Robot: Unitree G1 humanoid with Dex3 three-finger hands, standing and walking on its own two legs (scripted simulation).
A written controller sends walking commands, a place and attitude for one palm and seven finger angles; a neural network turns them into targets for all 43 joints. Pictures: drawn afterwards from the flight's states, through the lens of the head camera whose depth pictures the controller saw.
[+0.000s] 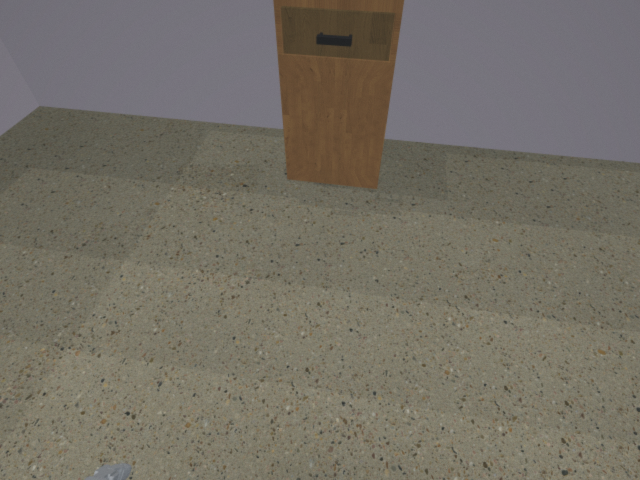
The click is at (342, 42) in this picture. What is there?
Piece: drawer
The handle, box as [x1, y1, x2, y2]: [316, 33, 351, 46]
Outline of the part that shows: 316,43 350,46 351,43 351,35 337,36 323,35 322,33 317,34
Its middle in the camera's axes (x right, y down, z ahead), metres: +0.05 -0.73 +1.40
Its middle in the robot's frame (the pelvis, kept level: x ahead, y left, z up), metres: +1.53 +0.02 -0.06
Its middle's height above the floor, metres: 0.71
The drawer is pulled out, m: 0.00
